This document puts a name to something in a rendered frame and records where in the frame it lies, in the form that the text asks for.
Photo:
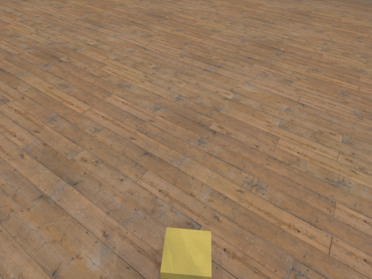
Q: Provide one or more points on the carton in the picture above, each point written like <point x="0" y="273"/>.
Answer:
<point x="187" y="254"/>

